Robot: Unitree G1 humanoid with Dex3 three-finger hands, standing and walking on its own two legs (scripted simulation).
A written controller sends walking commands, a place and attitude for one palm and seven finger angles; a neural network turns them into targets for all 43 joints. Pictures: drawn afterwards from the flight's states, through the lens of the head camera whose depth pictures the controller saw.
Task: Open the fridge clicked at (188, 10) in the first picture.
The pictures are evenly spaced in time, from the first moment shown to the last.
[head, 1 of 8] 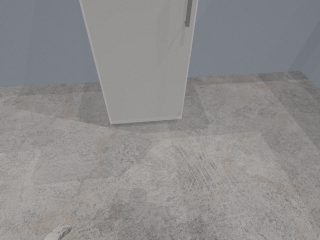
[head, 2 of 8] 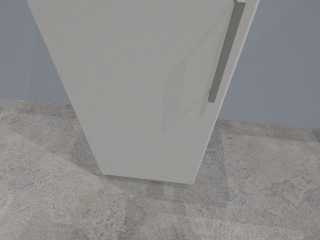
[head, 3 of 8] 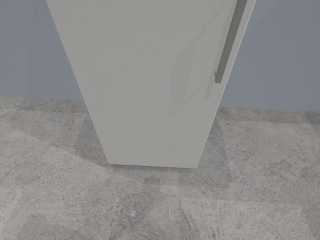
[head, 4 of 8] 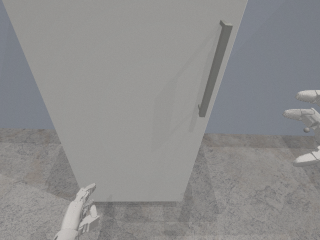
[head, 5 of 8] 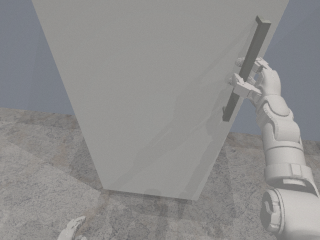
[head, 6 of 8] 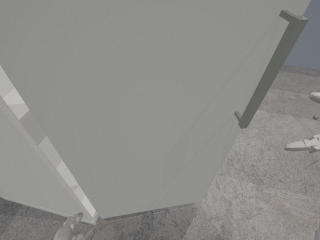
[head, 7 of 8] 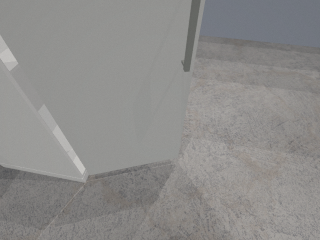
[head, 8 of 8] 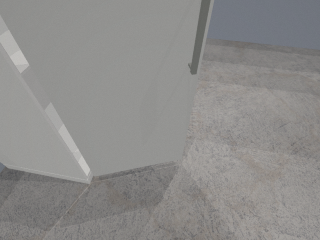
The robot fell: no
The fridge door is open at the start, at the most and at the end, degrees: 0 70 67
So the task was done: yes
